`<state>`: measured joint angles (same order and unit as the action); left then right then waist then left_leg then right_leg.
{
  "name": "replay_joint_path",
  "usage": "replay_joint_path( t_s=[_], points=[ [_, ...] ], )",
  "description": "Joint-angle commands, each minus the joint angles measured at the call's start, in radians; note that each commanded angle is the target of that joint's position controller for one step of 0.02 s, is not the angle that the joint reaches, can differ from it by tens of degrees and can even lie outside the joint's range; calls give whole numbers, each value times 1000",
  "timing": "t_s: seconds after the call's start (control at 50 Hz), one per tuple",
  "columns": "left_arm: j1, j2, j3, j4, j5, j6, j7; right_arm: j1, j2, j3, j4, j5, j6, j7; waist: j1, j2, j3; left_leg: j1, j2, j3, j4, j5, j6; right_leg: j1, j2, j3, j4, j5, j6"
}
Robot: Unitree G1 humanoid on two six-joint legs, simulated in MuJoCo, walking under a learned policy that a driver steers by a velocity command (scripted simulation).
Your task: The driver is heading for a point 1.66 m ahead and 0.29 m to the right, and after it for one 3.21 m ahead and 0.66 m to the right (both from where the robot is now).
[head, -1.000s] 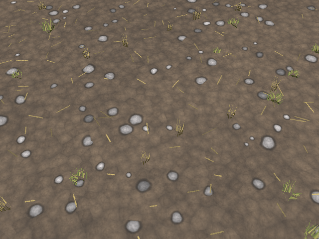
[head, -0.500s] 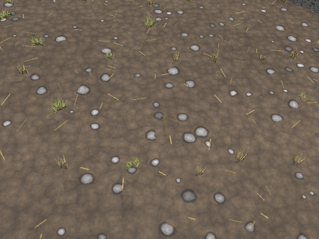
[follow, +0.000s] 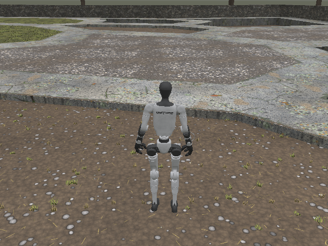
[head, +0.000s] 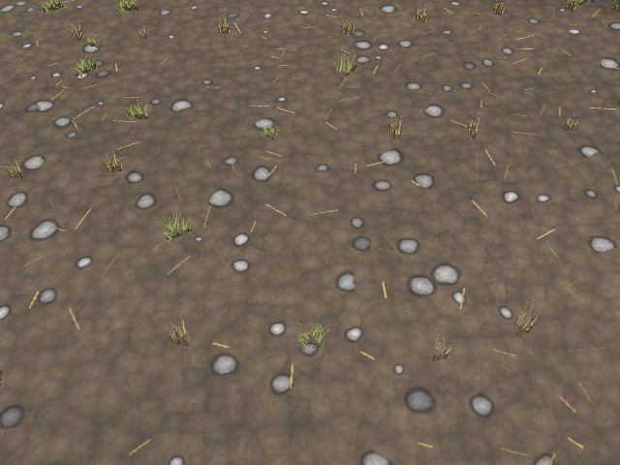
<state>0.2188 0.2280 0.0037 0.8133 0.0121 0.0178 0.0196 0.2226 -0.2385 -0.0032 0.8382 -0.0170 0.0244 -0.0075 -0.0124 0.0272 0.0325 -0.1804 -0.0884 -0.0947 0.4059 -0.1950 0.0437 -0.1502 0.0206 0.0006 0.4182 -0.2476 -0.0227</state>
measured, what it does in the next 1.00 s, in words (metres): walks ahead: right foot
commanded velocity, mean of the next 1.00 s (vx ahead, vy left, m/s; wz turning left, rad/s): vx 0.30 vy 0.00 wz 0.02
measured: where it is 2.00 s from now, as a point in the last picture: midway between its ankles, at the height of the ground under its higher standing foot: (331, 371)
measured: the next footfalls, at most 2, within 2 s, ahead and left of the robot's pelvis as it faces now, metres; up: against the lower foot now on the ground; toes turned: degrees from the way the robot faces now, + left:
right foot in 0.92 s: +0.43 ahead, -0.07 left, +0.00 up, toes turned -4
left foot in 1.46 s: +0.74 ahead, +0.09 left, +0.00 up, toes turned +4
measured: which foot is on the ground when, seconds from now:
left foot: down 0.00-0.92, up 0.94-1.00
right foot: down 0.00-0.44, up 0.46-0.90, down 0.92-1.00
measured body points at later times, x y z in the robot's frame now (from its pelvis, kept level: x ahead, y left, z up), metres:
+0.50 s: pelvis +0.06 +0.02 +0.00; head +0.06 +0.04 +0.45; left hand +0.07 +0.29 -0.16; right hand +0.09 -0.25 -0.13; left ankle +0.05 +0.11 -0.74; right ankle -0.01 -0.10 -0.72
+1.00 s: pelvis +0.31 -0.01 -0.02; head +0.34 -0.01 +0.43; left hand +0.45 +0.25 -0.14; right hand +0.26 -0.25 -0.17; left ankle +0.13 +0.11 -0.65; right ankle +0.39 -0.06 -0.74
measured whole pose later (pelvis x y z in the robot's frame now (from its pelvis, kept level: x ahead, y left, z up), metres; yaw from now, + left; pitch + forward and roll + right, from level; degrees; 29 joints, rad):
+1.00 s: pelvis +0.31 -0.01 -0.02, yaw +0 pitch +0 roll +0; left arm 0.11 0.23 0.04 0.90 0.02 -0.06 -0.01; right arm 0.39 -0.21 -0.02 1.07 -0.01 -0.08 0.00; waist -0.03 0.02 0.07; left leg -0.18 -0.03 -0.02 1.11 -0.40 0.09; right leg -0.39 0.05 -0.12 0.56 -0.18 -0.12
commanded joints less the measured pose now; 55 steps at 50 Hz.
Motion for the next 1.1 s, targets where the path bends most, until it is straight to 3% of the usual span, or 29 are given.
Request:
replay_joint_path(
  t_s=[0.02, 0.06, 0.16, 0.18, 0.22, 0.26, 0.3, 0.36, 0.42, 0.44, 0.46, 0.48, 0.5, 0.52, 0.54, 0.6, 0.7, 0.78, 0.84, 0.88, 0.9, 0.92, 0.94, 0.96, 0.98, 1.0, 1.04, 1.1],
  points=[
    [3, 141, 32, -26, -7, -18, 8, 9, -123, -31, -11, 3, -19, -4, 8, -106, -23, 7, 107, -96, -44, 146, 11, 14, -129, 129, -99, 159, -37],
    [4, 129, 28, -12, -5, -18, 8, 12, -106, -26, 20, 5, -21, -11, 12, -62, -20, -3, 106, -97, -62, 123, 3, 23, -131, 129, -96, 140, -43],
    [1, 125, 24, 36, -1, -19, 7, 17, -104, -24, 90, 6, -18, -17, 14, -34, 0, 3, 114, -103, -84, 114, -1, 7, -124, 129, -112, 96, -45],
    [13, 125, 24, 51, 1, -19, 6, 29, -98, -21, 107, 6, -17, -17, 15, -37, -22, 12, 105, -96, -85, 36, 3, 15, -118, 132, -129, -17, -48],
    [35, 172, 42, 70, 3, -10, 2, 26, -116, -30, 115, -3, -13, -15, 28, -84, 12, -79, 46, -42, 11, -227, 25, -3, -122, 186, -156, -344, -87],
    [88, 202, 57, 94, 4, -3, 0, -11, -98, -28, 98, -17, -17, -2, 47, -153, 87, -212, 16, 49, 161, -282, 29, -16, -236, 350, -265, -581, -172],
    [90, 188, 63, 105, 6, -12, -2, -38, -91, -25, 80, -22, -33, 8, 41, -143, 132, -264, 76, 87, 286, -212, 23, -47, -327, 439, -330, -550, -225],
    [65, 189, 70, 110, 7, -38, -13, -27, -96, -28, 77, -13, -61, 23, 19, -127, 104, -230, 99, 107, 254, -224, 28, -27, -289, 342, -310, -375, -207],
    [25, 183, 76, 113, -4, -45, -20, 106, -73, -31, 133, -4, -77, 20, -49, -111, 78, 100, 37, 179, 24, -86, 41, -197, -181, 187, -191, -315, -156],
    [18, 159, 70, 108, 2, -49, -21, 192, -95, -41, 163, -7, -83, 13, -79, -59, 59, 247, 54, 124, -23, -119, 49, -304, -140, 142, -85, -314, -135],
    [-19, 90, 50, 80, 8, -57, -27, 307, -158, -56, 185, -19, -92, 1, -126, 125, 27, 353, 259, -174, -185, -337, 82, -423, -47, 26, 199, -272, -95],
    [-43, 66, 43, 39, 6, -64, -33, 405, -255, -81, 216, -12, -88, 3, -140, 290, 31, 369, 461, -559, -325, -556, 197, -596, 55, -52, 437, -327, -82],
    [-69, 139, 59, 46, 23, -63, -33, 320, -190, -67, 200, -16, -86, 2, -88, 88, 103, 289, 460, -524, -310, -545, 209, -625, -19, 38, 581, -261, -94],
    [-47, 125, 58, 61, 17, -68, -45, 231, -159, -58, 167, -12, -92, 5, -40, 33, 108, 235, 412, -433, -300, -465, 186, -604, -50, 59, 605, -162, -97],
    [-20, 112, 54, 79, 11, -74, -54, 183, -140, -52, 153, -10, -100, 6, -10, 21, 94, 220, 366, -343, -310, -347, 160, -572, -76, 52, 600, -89, -86],
    [-34, 99, 52, 87, 30, -66, -66, 209, -104, -37, 172, 0, -121, 3, 0, 38, 57, 231, 296, -168, -309, -11, 138, -539, -93, -3, 597, 23, -40],
    [-208, 68, 38, 17, 24, -53, -65, 292, -84, -26, 219, 2, -121, -1, -27, 46, 93, 220, 262, -39, -289, 328, 150, -591, -82, -72, 470, 98, 7],
    [-315, 51, 23, -32, 12, -54, -62, 311, -92, -25, 236, -1, -121, -6, -45, 72, 113, 198, 262, 7, -285, 445, 146, -479, -50, -110, 255, 165, -15],
    [-270, 76, 32, -34, 10, -59, -48, 277, -111, -30, 242, 0, -123, -10, -1, 71, 88, 241, 290, 32, -213, 686, 127, -352, -15, -119, 174, 150, -71],
    [-73, 113, 54, 27, 10, -71, -33, 247, -132, -37, 240, -2, -119, -13, 86, 69, -23, 272, 283, 60, 24, 935, 99, -144, 37, -121, 139, 102, -109],
    [97, 132, 68, 85, 14, -79, -23, 230, -136, -39, 235, 0, -114, -12, 158, 45, -109, 203, 250, 86, 228, 869, 82, 61, 34, -113, 75, 135, -130],
    [257, 204, 90, 118, 37, -85, -10, 249, -99, -29, 213, 3, -114, -8, 196, -42, -219, 10, 198, 114, 518, 521, 72, 299, -167, 109, 54, -39, -170],
    [273, 285, 107, 121, 50, -82, -15, 382, 26, -12, 207, 27, -110, 5, 108, -268, -326, -339, -2, 121, 896, -305, 32, 519, -449, 647, -71, -130, -319],
    [189, 233, 103, 117, 5, -73, -25, 298, -86, -38, 206, 2, -109, 4, 104, -119, -252, -427, 40, 5, 964, -272, 58, 409, -403, 718, -176, -263, -306],
    [69, 170, 86, 96, -3, -77, -27, 199, -100, -46, 170, 0, -113, 8, 62, -89, -89, -455, 99, 22, 933, -160, 65, 245, -374, 536, -197, -253, -275],
    [22, 111, 72, 94, 1, -87, -32, 150, -84, -44, 159, 0, -119, 12, 43, -41, -25, -419, 134, 29, 877, -96, 66, 120, -330, 423, -231, -124, -253],
    [26, 55, 53, 125, 3, -104, -28, 160, -47, -41, 163, -19, -98, 21, -12, -64, 6, -316, 171, 34, 791, -67, 50, -16, -254, 261, -259, 63, -204],
    [107, 69, 52, 166, 1, -126, -25, 134, -18, -40, 152, -24, -73, 33, -29, -66, 15, -328, 182, 67, 719, -46, 25, -37, -228, 166, -281, 211, -204]
  ],
)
